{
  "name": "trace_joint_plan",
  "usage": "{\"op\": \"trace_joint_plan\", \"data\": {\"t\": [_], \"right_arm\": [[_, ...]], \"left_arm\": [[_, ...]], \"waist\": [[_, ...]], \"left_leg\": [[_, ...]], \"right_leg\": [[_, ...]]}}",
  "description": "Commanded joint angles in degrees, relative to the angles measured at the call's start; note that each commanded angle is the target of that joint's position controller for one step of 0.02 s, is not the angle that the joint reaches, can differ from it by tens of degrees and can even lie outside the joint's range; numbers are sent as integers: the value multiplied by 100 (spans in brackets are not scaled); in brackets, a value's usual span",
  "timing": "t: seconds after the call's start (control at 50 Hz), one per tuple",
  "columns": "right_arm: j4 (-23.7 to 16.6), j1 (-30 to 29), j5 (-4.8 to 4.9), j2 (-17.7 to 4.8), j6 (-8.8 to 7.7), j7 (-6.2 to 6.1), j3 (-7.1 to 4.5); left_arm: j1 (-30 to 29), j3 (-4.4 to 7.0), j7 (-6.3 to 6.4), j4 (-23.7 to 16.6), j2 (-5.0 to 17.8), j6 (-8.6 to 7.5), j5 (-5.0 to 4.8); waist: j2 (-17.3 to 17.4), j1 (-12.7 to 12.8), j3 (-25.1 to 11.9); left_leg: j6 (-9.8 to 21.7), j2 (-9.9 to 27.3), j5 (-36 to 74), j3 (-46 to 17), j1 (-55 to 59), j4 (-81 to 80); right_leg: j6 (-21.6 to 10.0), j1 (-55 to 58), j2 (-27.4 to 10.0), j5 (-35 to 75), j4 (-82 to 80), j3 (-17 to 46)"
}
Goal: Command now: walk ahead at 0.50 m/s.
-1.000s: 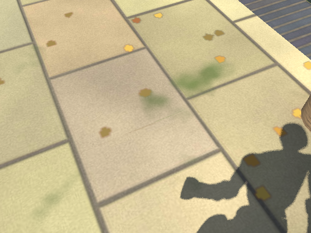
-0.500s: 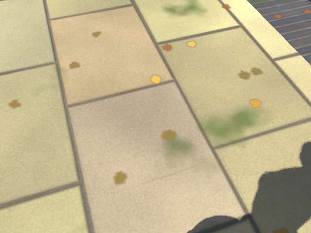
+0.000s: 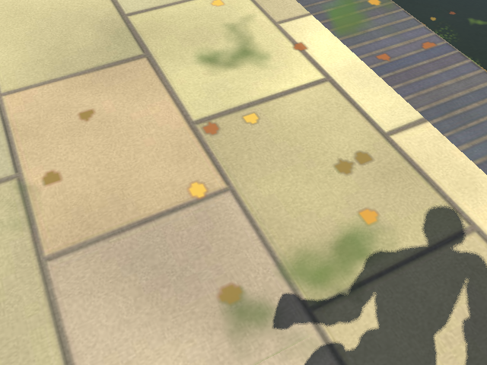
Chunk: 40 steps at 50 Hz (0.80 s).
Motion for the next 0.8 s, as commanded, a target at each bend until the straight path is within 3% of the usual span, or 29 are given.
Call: {"op": "trace_joint_plan", "data": {"t": [0.02, 0.06, 0.08, 0.1, 0.12, 0.14, 0.16, 0.18, 0.2, 0.22, 0.24, 0.28, 0.32, 0.38, 0.44, 0.5, 0.56, 0.58, 0.6, 0.62, 0.64, 0.66, 0.68, 0.7, 0.72, 0.76, 0.8], "right_arm": [[-47, 348, -42, -840, -15, -69, -157], [-56, 155, -51, -946, -3, -87, -188], [-64, 44, -27, -976, 23, -76, -195], [-149, -16, 21, -888, 24, -61, -160], [-352, 467, 265, -345, 24, 13, -37], [-293, 436, 168, -663, 29, 22, -149], [-432, -104, 72, -797, 61, 20, -210], [-530, -462, 39, -726, 30, 52, -191], [-530, -555, 17, -614, 53, 67, -193], [-517, -473, -67, -530, 131, 91, -188], [-468, -319, -107, -420, 205, 128, -173], [-518, -459, -129, -402, 291, 168, -182], [-689, -945, -119, -467, 340, 194, -192], [-970, -1756, -88, -513, 352, 210, -180], [-1109, -2191, -35, -349, 314, 170, -97], [-1173, -2395, 26, -394, 280, 72, -62], [-1151, -2106, 41, -673, 199, -33, -119], [-1026, -1695, 37, -802, 148, -73, -168], [-875, -1124, -19, -910, 53, -115, -215], [-828, -471, -162, -1351, -41, -166, -314], [-974, -551, -121, -1634, 5, -99, -355], [-1045, -649, 102, -1351, 110, -46, -314], [-1075, -1098, 100, -842, 150, -44, -167], [-1058, -1460, 60, -433, 171, -68, -18], [-982, -1558, 30, -292, 178, -112, 56], [-874, -1665, -1, -495, 210, -126, 39], [-888, -1596, 1, -869, 218, -78, -70]], "left_arm": [[-500, 71, 22, -484, 387, -136, -8], [146, 144, 80, -307, 497, -195, -4], [984, 210, 124, -22, 576, -243, 18], [1994, 318, 181, 281, 846, -302, 125], [2772, 491, 218, 356, 1522, -316, 267], [2524, 490, 152, 360, 1461, -213, 73], [1783, 416, 131, 257, 1215, -186, -51], [1342, 302, 106, 177, 812, -217, -63], [1183, 232, 107, 206, 586, -257, -50], [1175, 168, 132, 287, 409, -291, -77], [1306, 154, 150, 365, 406, -333, -66], [1655, 165, 164, 513, 512, -418, -74], [1857, 181, 172, 568, 648, -443, -70], [2228, 140, 168, 649, 602, -425, -84], [2466, 86, 192, 729, 580, -404, -80], [2631, 95, 232, 763, 700, -339, -50], [2414, 152, 282, 648, 792, -257, -3], [2258, 181, 296, 584, 829, -246, -14], [2074, 202, 288, 514, 845, -241, -98], [2068, 147, 295, 249, 617, -264, -229], [3113, 62, 362, 310, 54, -193, -417], [3250, 192, 408, 534, 552, -69, -212], [2886, 217, 369, 577, 518, -10, -76], [2587, 173, 323, 574, 326, 24, 17], [2411, 166, 284, 568, 259, 85, 55], [2491, 129, 272, 635, 169, 241, 86], [2274, 128, 357, 570, 256, 338, 28]], "waist": [[612, 137, 395], [676, 462, 62], [557, 827, -352], [377, 1182, -936], [-770, 1144, -1852], [-711, 1028, -2011], [-236, 732, -1000], [39, 619, -425], [57, 442, -101], [-15, 263, 26], [-183, 192, -17], [-109, 147, 20], [-64, 190, 144], [-71, 379, 285], [-79, 451, 312], [-328, 574, 72], [-488, 434, -98], [-447, 268, -222], [-182, -32, -442], [415, -133, -1185], [1574, 251, -2167], [1043, 203, -2416], [703, 333, -1677], [589, 420, -1014], [740, 514, -672], [953, 727, -523], [930, 679, -648]], "left_leg": [[705, 1796, 3604, -682, 203, 227], [566, 1757, 5069, -531, 193, 1050], [467, 1586, 5329, -370, 36, 1997], [356, 1360, 4300, -231, -880, 3258], [59, 567, 1372, 137, -2892, 5555], [99, 65, -1351, -526, -3728, 6584], [158, 495, -872, -789, -4136, 6743], [165, 706, -414, -783, -4089, 6418], [158, 883, -169, -755, -3863, 6036], [110, 992, -20, -739, -3562, 5747], [51, 1006, 25, -689, -3339, 5607], [-49, 1030, 186, -580, -3464, 5445], [-153, 1130, 555, -490, -3896, 5095], [-296, 1193, 1089, -358, -4339, 4307], [-401, 903, 1372, -126, -3932, 3292], [-343, 568, 1514, -58, -3526, 2789], [-190, 421, 1102, -298, -3043, 2284], [-120, 355, 1143, -339, -2598, 1901], [-45, 473, 2076, -348, -1764, 1228], [199, 1646, 4520, -1190, -272, 1569], [1216, 3350, 7511, -2641, 1032, 2025], [1456, 3138, 6707, -2824, 496, 1738], [1344, 2740, 5383, -2341, -270, 1419], [1117, 2339, 4418, -1920, -1020, 1057], [952, 2058, 3990, -1633, -1520, 809], [785, 1624, 3941, -1223, -2145, 735], [883, 1603, 3630, -1420, -2034, 759]], "right_leg": [[-208, -147, 168, -367, -358, -110], [-417, 853, 495, -762, -611, -252], [-544, 1824, 680, -562, -993, -356], [-760, 3314, 226, -509, -1032, 137], [-1472, 5217, -1586, -1049, -1258, 2672], [-1727, 5121, -2001, -1193, -2090, 4255], [-1522, 4239, -1749, -1638, -2174, 3337], [-1344, 3400, -1515, -1464, -2429, 2678], [-1101, 2840, -1219, -1137, -2626, 2130], [-881, 2436, -942, -855, -2766, 1678], [-888, 2269, -897, -575, -2810, 1489], [-944, 2280, -794, 32, -2874, 1219], [-957, 2411, -735, 157, -3018, 1043], [-936, 2689, -626, 502, -3088, 919], [-811, 2769, -455, 2658, -2612, 603], [-715, 3088, -363, 3571, -2016, 575], [-654, 3338, -413, 3648, -1313, 932], [-558, 3339, -354, 3562, -888, 1043], [-410, 3082, -129, 3070, -75, 952], [-239, 2127, 186, 1143, 1254, 811], [-87, 916, 1089, -3595, 3009, 311], [-92, 911, 933, -3509, 3432, 718], [-36, 844, 748, -3119, 3397, 853], [44, 905, 566, -2823, 2902, 882], [139, 1146, 428, -2611, 2410, 888], [252, 1783, 474, -2381, 1638, 505], [285, 1788, 595, -2442, 1190, 349]]}}
Velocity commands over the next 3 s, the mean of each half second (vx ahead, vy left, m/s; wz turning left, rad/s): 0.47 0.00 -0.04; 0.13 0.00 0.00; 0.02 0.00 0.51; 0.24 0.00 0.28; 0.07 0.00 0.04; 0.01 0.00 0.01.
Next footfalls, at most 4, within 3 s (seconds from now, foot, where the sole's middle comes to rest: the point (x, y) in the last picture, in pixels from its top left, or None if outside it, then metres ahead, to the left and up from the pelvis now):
0.10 right None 0.22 -0.10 -0.78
0.62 left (218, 362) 0.48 0.06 -0.78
1.02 right None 0.38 -0.12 -0.78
1.44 left None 0.32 0.09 -0.78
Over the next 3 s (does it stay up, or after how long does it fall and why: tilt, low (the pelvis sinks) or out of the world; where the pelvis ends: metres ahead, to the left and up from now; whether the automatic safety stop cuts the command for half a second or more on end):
stays up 0.52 0.06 0.01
